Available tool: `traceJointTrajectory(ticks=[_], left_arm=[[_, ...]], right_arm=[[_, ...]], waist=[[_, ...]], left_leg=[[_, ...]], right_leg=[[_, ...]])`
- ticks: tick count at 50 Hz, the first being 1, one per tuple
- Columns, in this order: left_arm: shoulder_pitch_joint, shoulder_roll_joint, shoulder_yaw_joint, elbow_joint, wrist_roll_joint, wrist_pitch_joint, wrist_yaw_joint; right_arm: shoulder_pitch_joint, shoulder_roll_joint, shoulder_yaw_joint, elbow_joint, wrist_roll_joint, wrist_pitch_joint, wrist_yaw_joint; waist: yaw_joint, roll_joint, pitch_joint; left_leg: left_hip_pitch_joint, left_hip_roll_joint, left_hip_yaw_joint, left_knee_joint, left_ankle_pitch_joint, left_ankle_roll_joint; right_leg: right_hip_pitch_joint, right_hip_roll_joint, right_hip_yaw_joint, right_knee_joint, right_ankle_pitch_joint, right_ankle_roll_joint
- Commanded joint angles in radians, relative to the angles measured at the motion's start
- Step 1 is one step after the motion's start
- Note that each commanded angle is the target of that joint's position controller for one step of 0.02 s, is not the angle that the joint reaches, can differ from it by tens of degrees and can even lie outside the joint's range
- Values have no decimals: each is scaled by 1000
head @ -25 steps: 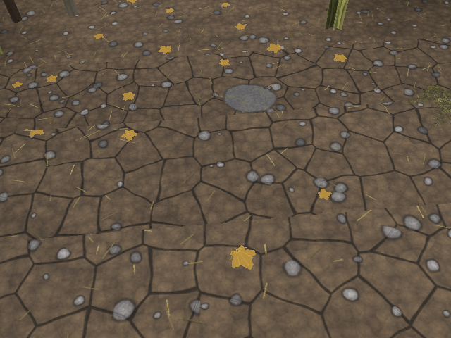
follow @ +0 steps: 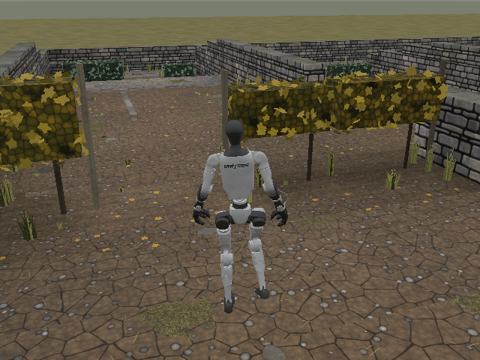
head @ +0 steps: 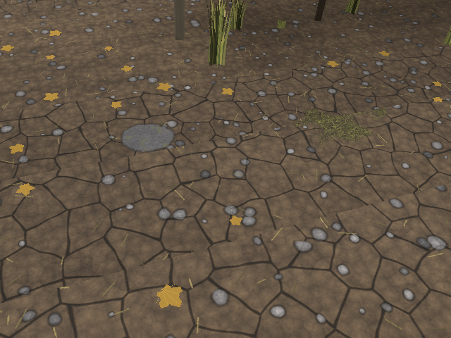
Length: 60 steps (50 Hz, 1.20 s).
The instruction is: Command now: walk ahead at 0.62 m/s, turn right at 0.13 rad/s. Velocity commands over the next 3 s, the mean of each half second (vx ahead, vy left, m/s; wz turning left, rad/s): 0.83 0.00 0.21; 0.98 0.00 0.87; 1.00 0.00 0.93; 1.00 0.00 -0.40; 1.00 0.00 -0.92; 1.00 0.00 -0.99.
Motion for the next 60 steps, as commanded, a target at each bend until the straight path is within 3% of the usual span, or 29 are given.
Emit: traceJointTrajectory(ticks=[1,10,14,15,16,17,18,20,22,25,30,35,38,39,40,41,42,43,44,45,47,50,53,54,56,57,58,59,60], left_arm=[[-144,71,14,-85,1,-26,1],[-284,46,-20,-117,-6,-51,-6],[-60,80,1,-49,13,-82,13],[176,92,16,35,18,-92,25],[341,176,40,80,43,-104,39],[248,216,36,46,36,-115,40],[154,152,28,22,14,-119,38],[-3,63,-1,-9,11,-128,32],[-7,80,3,15,25,-157,43],[22,49,-4,68,8,-215,46],[162,7,-25,163,9,-217,75],[353,33,-37,236,30,-178,102],[291,62,-41,244,11,-136,127],[220,64,-35,232,18,-121,126],[27,99,-10,192,8,-114,104],[-30,22,-29,97,27,-138,97],[62,31,-43,34,1,-150,95],[43,60,-54,-1,-4,-169,84],[0,104,-44,-21,18,-188,78],[-28,117,-30,3,30,-165,67],[-41,107,-28,-8,55,-120,58],[-76,16,-50,-27,12,-116,48],[-102,7,-51,-36,-4,-125,42],[15,20,-40,2,-9,-128,44],[595,159,29,145,17,-138,56],[563,196,29,143,27,-150,59],[324,158,7,68,26,-158,52],[175,108,6,34,11,-161,50],[56,60,1,-6,4,-156,47]], right_arm=[[-1,-175,-46,-37,2,-32,0],[37,-206,-68,-7,-11,-40,22],[-70,-229,-81,-31,0,-48,18],[-124,-214,-78,-40,4,-43,20],[-138,-141,-60,-56,-1,-45,18],[-65,-46,-38,-95,7,-51,11],[-124,-105,-45,-86,2,-38,-2],[-126,-137,-58,-66,-5,-14,25],[-115,-139,-67,-42,-33,15,52],[-130,-123,-78,-27,-17,20,78],[-280,-65,-59,-22,-32,19,102],[-427,-67,-40,-50,-69,-1,76],[-96,-99,-47,59,-82,7,51],[157,-156,-74,148,-72,14,42],[356,-207,-108,203,-30,18,29],[348,-323,-121,223,-12,14,23],[350,-337,-115,198,-2,7,18],[302,-307,-118,167,-21,15,3],[185,-257,-102,140,-26,6,-21],[42,-222,-85,119,-23,-4,-36],[-64,-206,-66,75,-34,-43,-35],[-77,-217,-75,69,-23,-82,-17],[-42,-225,-88,71,-5,-70,7],[-76,-217,-85,55,-6,-68,10],[-332,-248,-95,-7,-12,-79,4],[-295,-50,-57,-40,-24,-88,-2],[-76,29,-24,-81,16,-92,-20],[-63,-46,-28,-55,-9,-65,-17],[-116,-106,-45,-46,-33,-31,1]], waist=[[-31,172,78],[-56,162,117],[106,112,30],[226,36,-41],[292,-180,-91],[162,-317,-60],[152,-123,-6],[70,-26,81],[53,-70,119],[6,-13,154],[50,15,187],[128,85,288],[-54,16,109],[-176,41,35],[-335,187,-7],[-226,248,2],[-159,147,-172],[-161,60,-233],[-77,-40,-125],[19,-96,33],[106,-116,175],[104,15,114],[56,58,102],[111,42,57],[486,2,-178],[401,-280,-97],[130,-372,-61],[71,-191,-4],[43,4,126]], left_leg=[[121,239,-288,-177,-241,118],[11,262,-207,-200,-128,156],[-111,273,-194,40,323,160],[-244,198,-142,304,430,137],[-451,64,-58,714,174,86],[-726,-39,-36,916,-299,63],[-774,24,-95,954,-205,64],[-698,107,-100,864,-78,31],[-634,130,-85,814,66,2],[-517,92,-18,562,401,5],[-447,71,88,406,749,72],[-583,42,202,208,564,81],[-48,-26,284,198,486,112],[217,23,178,191,439,177],[443,81,61,30,498,304],[649,178,-48,349,882,285],[872,296,-273,370,847,382],[867,387,-572,143,290,481],[659,419,-660,-19,-73,426],[340,352,-602,-91,-111,379],[-183,280,-547,-116,-4,371],[-441,118,-366,-70,129,285],[-401,48,-310,5,323,194],[-416,23,-279,126,489,166],[-499,-42,-200,794,635,81],[-599,-157,-169,1221,-281,77],[-747,-100,-152,1316,-299,78],[-802,-26,-81,1258,-177,82],[-725,39,-79,1159,-94,72]], right_leg=[[-237,-47,-21,-82,32,32],[-33,-154,-210,-323,-42,3],[307,-133,-204,-356,-110,-53],[588,-95,-231,-453,-98,-70],[785,-229,-59,-552,-301,-92],[787,-438,300,-644,-318,-139],[661,-471,309,-668,-316,-168],[481,-432,155,-725,-267,-153],[416,-389,10,-733,-117,-142],[294,-273,-226,-719,-73,-85],[287,-294,-333,-576,-64,-80],[568,-311,-410,-371,347,-45],[401,-307,-444,80,832,-33],[224,-305,-410,436,770,-22],[8,-124,-458,989,131,-12],[-400,-80,-351,1129,-511,-24],[-574,-153,-210,1009,-460,-13],[-678,-153,-148,927,-413,-1],[-665,-211,-65,653,-256,-18],[-522,-234,-79,495,-235,24],[-188,-286,-55,175,-243,88],[180,-227,-145,-98,70,72],[338,-139,-197,-200,168,49],[467,-88,-232,-165,173,45],[879,-109,-182,-205,15,30],[772,-357,104,-404,-240,20],[724,-538,509,-555,-50,-29],[576,-554,631,-705,-402,-100],[365,-486,466,-726,-534,-130]])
